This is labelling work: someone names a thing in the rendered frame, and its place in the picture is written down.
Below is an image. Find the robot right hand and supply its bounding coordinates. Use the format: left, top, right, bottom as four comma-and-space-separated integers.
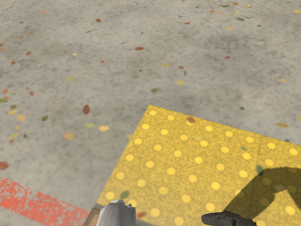
201, 210, 257, 226

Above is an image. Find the robot left shin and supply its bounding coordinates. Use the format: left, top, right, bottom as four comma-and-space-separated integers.
100, 200, 125, 214

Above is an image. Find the robot left thigh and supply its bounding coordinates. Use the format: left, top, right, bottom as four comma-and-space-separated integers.
96, 202, 136, 226

